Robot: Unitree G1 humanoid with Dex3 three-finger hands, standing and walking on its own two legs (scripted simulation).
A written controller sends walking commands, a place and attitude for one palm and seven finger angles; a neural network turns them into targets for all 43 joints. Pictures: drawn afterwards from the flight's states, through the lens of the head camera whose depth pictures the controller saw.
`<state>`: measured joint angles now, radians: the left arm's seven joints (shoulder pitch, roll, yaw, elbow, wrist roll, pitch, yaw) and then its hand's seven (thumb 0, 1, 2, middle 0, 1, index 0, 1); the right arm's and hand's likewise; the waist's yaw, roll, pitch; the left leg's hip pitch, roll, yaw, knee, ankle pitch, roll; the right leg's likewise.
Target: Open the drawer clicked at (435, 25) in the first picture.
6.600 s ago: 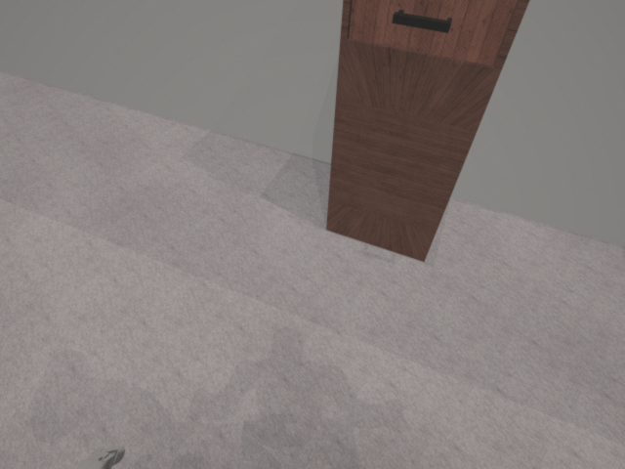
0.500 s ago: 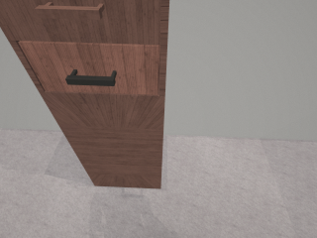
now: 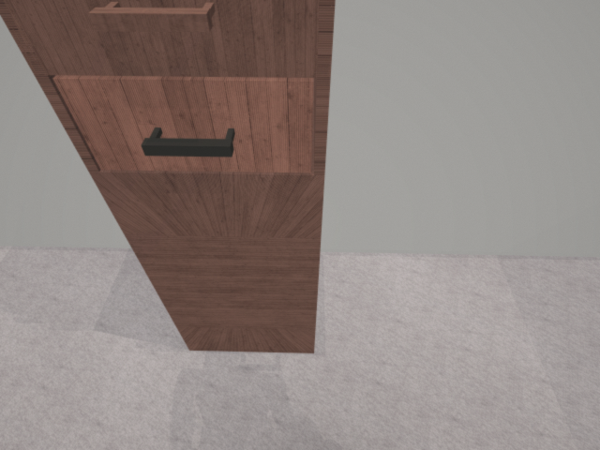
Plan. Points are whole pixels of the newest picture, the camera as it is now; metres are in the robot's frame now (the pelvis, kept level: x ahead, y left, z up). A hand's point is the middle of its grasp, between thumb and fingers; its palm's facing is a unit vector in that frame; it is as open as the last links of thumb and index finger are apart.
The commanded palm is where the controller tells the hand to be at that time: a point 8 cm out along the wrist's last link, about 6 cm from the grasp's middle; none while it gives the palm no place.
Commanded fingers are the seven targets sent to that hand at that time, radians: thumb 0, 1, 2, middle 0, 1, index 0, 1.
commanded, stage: look again from close up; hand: left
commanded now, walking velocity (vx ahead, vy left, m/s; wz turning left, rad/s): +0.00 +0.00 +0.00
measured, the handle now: (191, 140) +0.53 +0.21 +0.13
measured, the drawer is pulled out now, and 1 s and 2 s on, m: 0.00 0.00 0.00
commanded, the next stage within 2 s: raise the hand with hooked fingers in 0.24 s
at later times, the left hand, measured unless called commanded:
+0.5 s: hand out of the picture +0.13 +0.21 -0.08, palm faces -0.10 -0.76 -0.64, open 7.4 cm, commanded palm +0.11 +0.23 -0.03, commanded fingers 0.00 0.69 0.81 -0.22 -0.44 -0.22 -0.44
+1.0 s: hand (121, 374) +0.20 +0.24 +0.03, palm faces +0.10 -0.10 -0.99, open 10.0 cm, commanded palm +0.17 +0.23 +0.09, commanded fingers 0.00 0.11 0.56 -0.26 -0.81 -0.26 -0.81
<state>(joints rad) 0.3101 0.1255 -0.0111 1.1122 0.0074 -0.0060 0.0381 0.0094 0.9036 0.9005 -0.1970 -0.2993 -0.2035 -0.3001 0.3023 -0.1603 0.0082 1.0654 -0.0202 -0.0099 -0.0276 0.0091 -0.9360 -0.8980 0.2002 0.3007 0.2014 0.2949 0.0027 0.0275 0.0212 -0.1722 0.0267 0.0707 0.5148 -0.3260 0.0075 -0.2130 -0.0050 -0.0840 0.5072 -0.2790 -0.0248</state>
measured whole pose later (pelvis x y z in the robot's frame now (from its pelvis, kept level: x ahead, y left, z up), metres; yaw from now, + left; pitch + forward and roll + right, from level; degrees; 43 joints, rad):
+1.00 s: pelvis -0.02 -0.02 -0.02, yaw +1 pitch +3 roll +1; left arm 0.27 0.40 -0.03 -0.07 0.99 0.04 0.30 0.01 0.31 0.65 -0.26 -0.67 -0.27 -0.67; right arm 0.03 -0.19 0.03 0.56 -0.06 0.08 0.01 0.01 -0.91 -0.90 0.20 0.30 0.20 0.30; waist 0.12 0.04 -0.04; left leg -0.36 0.04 0.05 0.67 -0.36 -0.02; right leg -0.40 0.00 -0.10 0.68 -0.34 -0.06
